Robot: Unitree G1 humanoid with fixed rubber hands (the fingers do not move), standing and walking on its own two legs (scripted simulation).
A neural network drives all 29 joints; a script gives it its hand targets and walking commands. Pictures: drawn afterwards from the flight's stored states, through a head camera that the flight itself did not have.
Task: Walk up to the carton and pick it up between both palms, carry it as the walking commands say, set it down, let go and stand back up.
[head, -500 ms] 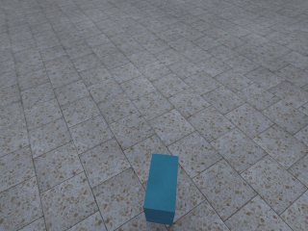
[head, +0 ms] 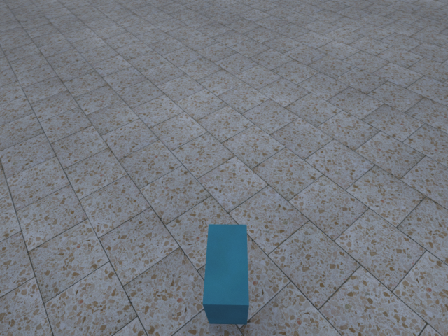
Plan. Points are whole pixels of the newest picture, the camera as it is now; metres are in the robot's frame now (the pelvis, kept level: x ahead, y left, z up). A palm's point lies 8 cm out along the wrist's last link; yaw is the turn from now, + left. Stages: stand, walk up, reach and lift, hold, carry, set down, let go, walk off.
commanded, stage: walk up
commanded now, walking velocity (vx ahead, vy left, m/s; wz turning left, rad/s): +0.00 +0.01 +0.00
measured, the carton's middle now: (227, 274) +0.47 +0.03 -0.63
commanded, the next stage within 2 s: stand in 0.10 s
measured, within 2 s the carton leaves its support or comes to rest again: neither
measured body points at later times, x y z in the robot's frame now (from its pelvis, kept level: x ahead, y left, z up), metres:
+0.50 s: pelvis +0.00 +0.01 +0.01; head +0.00 +0.02 +0.46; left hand -0.01 +0.24 -0.16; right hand +0.01 -0.22 -0.15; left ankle +0.00 +0.12 -0.74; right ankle -0.03 -0.11 -0.74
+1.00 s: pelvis -0.02 +0.03 -0.01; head +0.00 +0.03 +0.44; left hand +0.01 +0.25 -0.16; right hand +0.03 -0.21 -0.15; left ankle +0.00 +0.13 -0.74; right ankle -0.03 -0.10 -0.74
